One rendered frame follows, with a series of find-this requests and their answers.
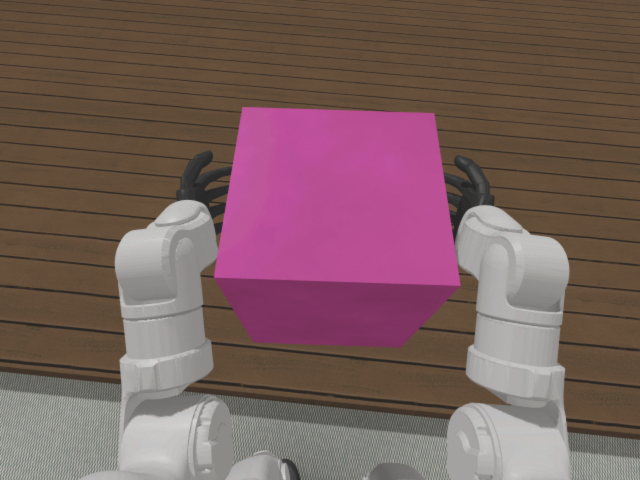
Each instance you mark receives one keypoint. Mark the robot left hand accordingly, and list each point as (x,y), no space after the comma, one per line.
(192,185)

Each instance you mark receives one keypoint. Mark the right robot upper arm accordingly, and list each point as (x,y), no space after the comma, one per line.
(504,442)

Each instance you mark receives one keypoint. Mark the robot left thigh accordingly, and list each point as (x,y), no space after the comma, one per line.
(261,467)

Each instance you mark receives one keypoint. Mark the left robot upper arm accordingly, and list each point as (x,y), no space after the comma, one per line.
(175,438)

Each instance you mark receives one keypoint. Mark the carton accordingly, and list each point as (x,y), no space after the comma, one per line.
(336,228)

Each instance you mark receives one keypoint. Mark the robot left shin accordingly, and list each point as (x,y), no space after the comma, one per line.
(265,453)

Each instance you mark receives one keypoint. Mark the robot right hand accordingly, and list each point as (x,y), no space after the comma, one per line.
(475,194)

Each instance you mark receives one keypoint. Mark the left robot forearm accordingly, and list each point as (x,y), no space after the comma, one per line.
(158,272)

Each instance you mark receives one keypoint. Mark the right robot forearm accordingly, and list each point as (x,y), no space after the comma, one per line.
(520,300)

